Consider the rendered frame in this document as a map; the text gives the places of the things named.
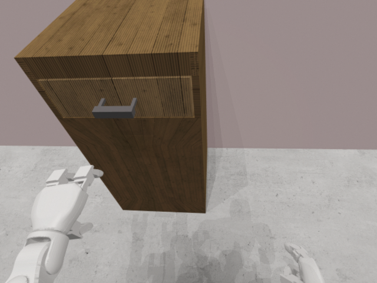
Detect robot right hand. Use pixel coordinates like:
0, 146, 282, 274
280, 242, 325, 283

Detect robot left hand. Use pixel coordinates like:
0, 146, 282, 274
31, 165, 104, 240

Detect handle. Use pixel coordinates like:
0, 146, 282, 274
92, 98, 137, 119

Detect cabinet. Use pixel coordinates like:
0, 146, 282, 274
14, 0, 207, 213

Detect left robot forearm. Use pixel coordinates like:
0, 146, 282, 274
5, 229, 69, 283

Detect drawer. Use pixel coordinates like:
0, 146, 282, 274
39, 75, 194, 117

